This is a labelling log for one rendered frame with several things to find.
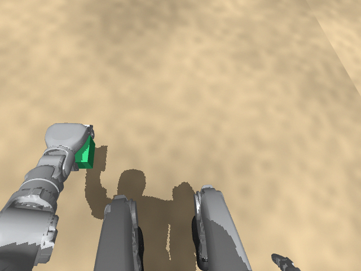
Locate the left robot hand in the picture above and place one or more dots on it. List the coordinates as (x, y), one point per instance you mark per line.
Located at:
(70, 135)

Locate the left robot arm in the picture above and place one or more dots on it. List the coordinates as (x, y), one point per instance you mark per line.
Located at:
(28, 221)

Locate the cube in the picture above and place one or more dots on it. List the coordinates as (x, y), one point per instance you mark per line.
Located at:
(85, 155)

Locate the right robot foot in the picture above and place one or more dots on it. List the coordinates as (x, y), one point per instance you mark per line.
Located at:
(201, 262)

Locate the right robot hand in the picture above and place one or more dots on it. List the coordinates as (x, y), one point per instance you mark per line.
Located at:
(284, 263)

